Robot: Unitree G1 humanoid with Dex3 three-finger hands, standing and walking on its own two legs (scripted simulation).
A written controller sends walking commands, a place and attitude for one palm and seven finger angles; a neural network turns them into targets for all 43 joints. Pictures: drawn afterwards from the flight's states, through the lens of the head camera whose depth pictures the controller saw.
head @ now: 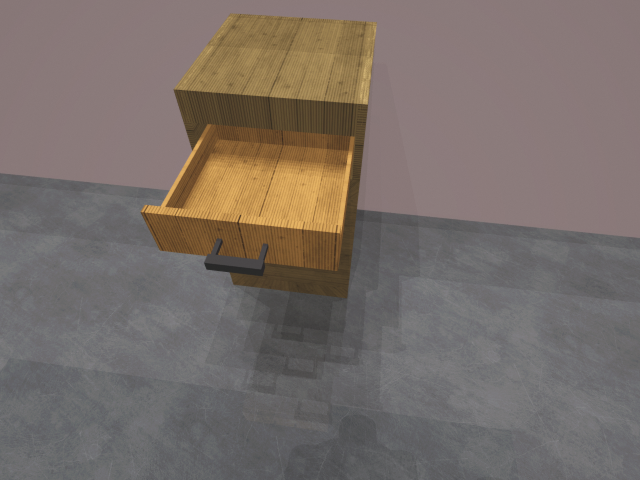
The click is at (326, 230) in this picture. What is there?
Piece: drawer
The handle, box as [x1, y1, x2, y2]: [204, 238, 267, 275]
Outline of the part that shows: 204,262 207,269 262,275 264,268 263,261 267,250 267,244 263,243 259,257 257,259 223,256 217,254 222,242 221,239 217,238 211,253 207,254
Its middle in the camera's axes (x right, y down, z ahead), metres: -0.16 +0.04 +0.76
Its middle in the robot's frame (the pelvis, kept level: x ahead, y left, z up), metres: +0.52 +0.20 -0.13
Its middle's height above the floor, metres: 0.65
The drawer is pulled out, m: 0.30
